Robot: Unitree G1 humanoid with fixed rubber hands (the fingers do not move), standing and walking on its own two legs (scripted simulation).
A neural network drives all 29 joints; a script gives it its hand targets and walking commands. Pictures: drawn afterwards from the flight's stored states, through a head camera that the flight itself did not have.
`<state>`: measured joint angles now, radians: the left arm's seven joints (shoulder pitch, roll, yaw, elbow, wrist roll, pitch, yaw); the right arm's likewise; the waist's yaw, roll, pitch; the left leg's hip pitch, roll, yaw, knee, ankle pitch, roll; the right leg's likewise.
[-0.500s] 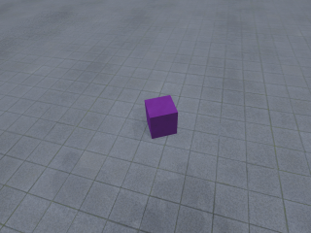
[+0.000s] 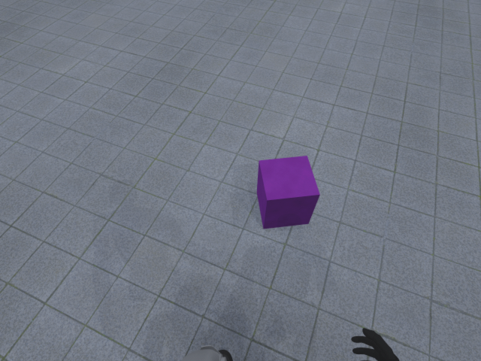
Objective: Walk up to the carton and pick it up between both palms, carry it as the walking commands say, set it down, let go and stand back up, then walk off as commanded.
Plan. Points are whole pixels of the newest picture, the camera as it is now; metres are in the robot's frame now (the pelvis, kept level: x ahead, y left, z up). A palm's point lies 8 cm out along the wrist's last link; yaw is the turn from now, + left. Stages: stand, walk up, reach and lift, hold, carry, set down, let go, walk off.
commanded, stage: walk up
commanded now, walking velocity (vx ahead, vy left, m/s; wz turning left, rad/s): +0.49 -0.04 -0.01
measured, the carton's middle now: (284, 193) +0.83 -0.12 -0.63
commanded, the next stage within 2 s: none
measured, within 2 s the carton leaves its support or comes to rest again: neither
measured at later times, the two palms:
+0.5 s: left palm (182, 214) +0.43 +0.18 -0.12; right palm out of the picture +0.16 -0.25 -0.14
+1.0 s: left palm (159, 243) +0.36 +0.22 -0.14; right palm (359, 200) +0.48 -0.23 -0.12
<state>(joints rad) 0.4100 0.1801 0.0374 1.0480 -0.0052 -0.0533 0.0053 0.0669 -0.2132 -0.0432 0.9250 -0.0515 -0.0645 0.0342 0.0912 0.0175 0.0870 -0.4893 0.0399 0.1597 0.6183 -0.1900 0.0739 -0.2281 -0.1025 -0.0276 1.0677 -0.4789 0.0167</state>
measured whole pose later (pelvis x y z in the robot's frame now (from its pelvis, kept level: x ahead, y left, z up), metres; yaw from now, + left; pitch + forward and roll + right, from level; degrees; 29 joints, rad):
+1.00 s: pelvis +0.39 +0.01 +0.01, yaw +0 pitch -1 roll -2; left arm 0.33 0.15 0.00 1.08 0.00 0.00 0.02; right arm 0.15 -0.18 -0.03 1.00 -0.02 0.01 -0.01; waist 0.05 0.02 0.04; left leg -0.39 0.09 0.06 0.55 -0.16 0.00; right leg -0.19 -0.07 -0.13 0.58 -0.40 0.03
